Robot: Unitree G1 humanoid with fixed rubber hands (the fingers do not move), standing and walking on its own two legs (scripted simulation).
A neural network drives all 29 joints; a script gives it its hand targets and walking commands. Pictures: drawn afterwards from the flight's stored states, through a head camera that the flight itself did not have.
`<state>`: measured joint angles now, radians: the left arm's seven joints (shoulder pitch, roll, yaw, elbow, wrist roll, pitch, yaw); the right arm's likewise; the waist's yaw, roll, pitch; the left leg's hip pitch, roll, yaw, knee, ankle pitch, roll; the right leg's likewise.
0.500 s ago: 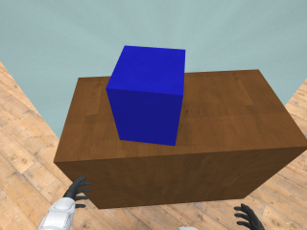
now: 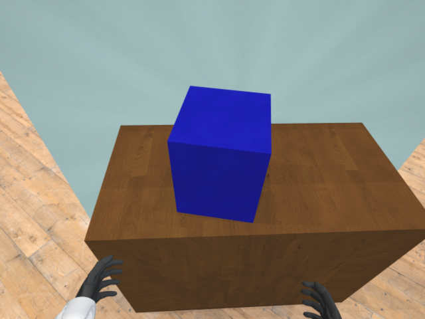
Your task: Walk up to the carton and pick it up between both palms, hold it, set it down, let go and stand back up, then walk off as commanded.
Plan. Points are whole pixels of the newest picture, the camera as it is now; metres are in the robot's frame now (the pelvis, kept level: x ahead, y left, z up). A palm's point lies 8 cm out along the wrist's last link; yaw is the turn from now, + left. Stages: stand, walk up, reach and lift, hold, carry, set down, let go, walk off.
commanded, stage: reach and lift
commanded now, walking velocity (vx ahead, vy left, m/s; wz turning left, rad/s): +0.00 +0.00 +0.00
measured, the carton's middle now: (222, 155) +0.49 -0.04 +0.02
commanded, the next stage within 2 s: none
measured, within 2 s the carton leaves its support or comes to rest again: neither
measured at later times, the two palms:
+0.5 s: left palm (79, 304) +0.17 +0.22 +0.01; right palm (318, 293) +0.17 -0.18 +0.01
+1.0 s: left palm (94, 257) +0.23 +0.20 +0.04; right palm (315, 269) +0.20 -0.18 +0.03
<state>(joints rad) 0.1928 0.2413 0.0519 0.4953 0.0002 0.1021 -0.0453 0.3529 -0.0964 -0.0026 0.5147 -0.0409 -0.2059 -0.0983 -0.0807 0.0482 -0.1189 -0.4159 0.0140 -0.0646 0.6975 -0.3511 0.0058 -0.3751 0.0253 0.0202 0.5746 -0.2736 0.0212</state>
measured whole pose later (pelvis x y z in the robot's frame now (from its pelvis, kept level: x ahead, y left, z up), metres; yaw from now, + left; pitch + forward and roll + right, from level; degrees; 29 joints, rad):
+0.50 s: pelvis -0.02 +0.01 +0.00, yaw +1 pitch +2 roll -3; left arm 0.25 0.26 -0.11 0.16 -0.32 0.10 -0.04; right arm 0.44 -0.10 0.02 0.01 0.08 0.05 -0.21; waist 0.08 0.06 -0.13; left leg -0.42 0.01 -0.06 0.73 -0.36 0.03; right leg -0.35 0.01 0.00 0.58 -0.26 0.03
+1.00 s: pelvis +0.00 +0.01 +0.01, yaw +1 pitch +5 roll -3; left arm 0.14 0.24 -0.13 0.01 -0.31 0.21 -0.02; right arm 0.44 -0.08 0.02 -0.11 0.13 0.09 -0.27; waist 0.08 0.04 -0.12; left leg -0.41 0.01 -0.06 0.64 -0.32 0.02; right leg -0.34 0.01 0.00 0.48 -0.23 0.04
